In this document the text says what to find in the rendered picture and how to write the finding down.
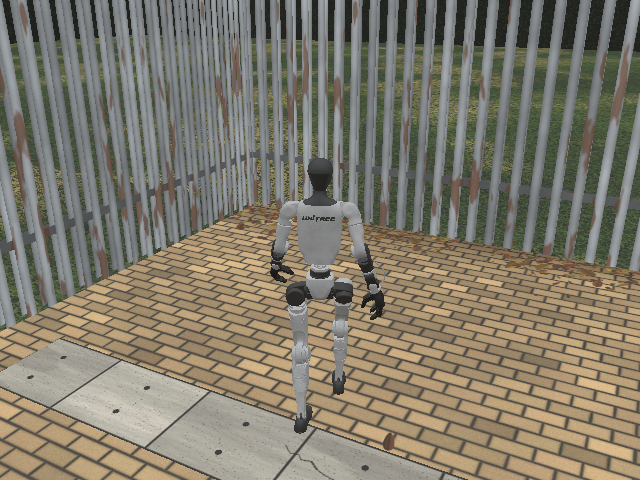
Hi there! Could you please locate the robot shin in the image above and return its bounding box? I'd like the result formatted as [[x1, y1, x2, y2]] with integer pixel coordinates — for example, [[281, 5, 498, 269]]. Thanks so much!
[[291, 346, 309, 419], [333, 321, 348, 381]]

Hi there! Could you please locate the robot right hand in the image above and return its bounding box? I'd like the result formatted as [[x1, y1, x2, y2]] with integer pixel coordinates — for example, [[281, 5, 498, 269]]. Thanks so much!
[[361, 290, 385, 320]]

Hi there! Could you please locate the robot right forearm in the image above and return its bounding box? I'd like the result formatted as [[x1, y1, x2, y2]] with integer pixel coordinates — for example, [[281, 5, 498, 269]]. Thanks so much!
[[358, 243, 381, 294]]

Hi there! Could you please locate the right robot shin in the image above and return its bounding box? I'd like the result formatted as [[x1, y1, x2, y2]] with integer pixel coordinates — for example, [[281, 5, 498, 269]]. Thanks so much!
[[333, 321, 348, 381]]

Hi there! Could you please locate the robot left forearm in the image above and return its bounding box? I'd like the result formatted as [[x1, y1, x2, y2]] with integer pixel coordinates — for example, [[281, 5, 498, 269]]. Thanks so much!
[[270, 239, 285, 270]]

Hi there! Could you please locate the right robot upper arm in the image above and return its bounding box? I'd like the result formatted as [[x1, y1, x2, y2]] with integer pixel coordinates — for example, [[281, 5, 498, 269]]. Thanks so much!
[[340, 201, 367, 259]]

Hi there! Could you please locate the robot left hand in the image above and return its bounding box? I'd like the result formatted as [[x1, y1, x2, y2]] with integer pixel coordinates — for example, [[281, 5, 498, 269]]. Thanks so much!
[[270, 265, 294, 283]]

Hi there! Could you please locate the left robot shin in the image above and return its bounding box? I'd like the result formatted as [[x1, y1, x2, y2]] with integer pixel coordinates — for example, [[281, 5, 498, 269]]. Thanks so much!
[[291, 346, 309, 419]]

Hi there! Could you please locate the left robot upper arm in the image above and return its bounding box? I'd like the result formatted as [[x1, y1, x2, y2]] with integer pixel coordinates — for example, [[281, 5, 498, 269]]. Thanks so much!
[[273, 201, 300, 254]]

